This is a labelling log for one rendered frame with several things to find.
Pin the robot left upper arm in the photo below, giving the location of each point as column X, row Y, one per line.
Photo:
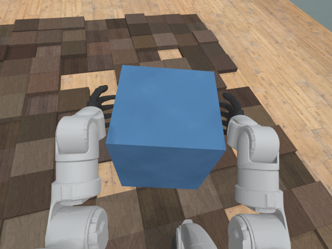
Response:
column 78, row 227

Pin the right robot thigh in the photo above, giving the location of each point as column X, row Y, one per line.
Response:
column 193, row 236

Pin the right robot hand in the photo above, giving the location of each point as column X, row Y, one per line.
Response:
column 234, row 109

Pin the carton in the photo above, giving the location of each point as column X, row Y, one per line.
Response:
column 166, row 129

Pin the robot left forearm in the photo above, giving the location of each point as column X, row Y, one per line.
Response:
column 77, row 153

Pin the robot right shin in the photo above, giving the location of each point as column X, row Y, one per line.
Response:
column 187, row 221

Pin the robot right forearm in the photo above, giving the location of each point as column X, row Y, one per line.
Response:
column 258, row 164

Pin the left robot hand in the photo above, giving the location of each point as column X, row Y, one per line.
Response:
column 97, row 101

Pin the robot right upper arm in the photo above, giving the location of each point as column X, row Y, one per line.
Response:
column 257, row 231

